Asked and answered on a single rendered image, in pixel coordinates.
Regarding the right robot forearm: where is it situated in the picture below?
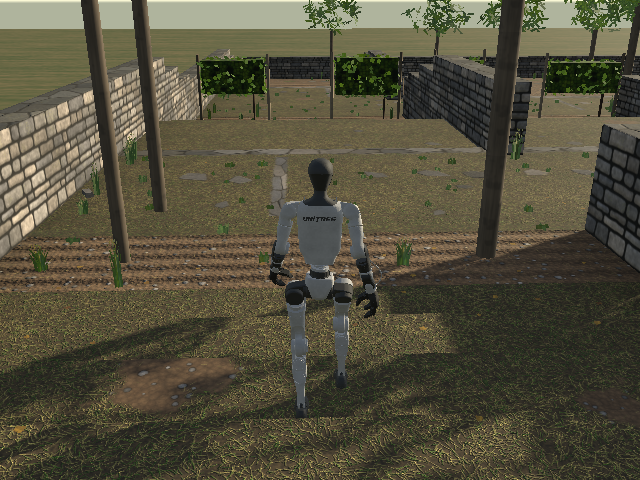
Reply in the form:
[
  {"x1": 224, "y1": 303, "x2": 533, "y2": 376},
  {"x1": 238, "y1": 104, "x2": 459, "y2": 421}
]
[{"x1": 356, "y1": 244, "x2": 377, "y2": 294}]

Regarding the robot left shin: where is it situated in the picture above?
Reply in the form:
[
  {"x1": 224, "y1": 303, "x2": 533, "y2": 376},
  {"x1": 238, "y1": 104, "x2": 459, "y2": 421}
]
[{"x1": 291, "y1": 339, "x2": 307, "y2": 409}]

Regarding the right robot upper arm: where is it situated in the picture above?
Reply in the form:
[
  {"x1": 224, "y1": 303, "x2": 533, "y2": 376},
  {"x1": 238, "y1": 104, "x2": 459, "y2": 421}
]
[{"x1": 341, "y1": 202, "x2": 366, "y2": 259}]

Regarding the left robot forearm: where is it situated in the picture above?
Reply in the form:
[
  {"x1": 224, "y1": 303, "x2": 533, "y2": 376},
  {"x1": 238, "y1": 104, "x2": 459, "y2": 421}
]
[{"x1": 270, "y1": 240, "x2": 286, "y2": 273}]

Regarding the right robot thigh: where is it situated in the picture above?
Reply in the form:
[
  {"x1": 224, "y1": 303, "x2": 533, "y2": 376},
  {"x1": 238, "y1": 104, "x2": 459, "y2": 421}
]
[{"x1": 333, "y1": 278, "x2": 353, "y2": 333}]

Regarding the right robot hand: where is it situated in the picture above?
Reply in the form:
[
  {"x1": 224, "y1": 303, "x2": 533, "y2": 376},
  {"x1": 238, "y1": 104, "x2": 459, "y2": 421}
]
[{"x1": 356, "y1": 290, "x2": 379, "y2": 318}]

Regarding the left robot upper arm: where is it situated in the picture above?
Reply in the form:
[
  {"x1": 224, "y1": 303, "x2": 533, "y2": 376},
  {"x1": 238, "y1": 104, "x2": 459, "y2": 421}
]
[{"x1": 274, "y1": 201, "x2": 300, "y2": 255}]

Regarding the left robot hand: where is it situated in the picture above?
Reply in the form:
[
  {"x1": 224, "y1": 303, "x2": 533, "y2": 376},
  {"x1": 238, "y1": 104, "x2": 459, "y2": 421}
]
[{"x1": 269, "y1": 268, "x2": 293, "y2": 286}]

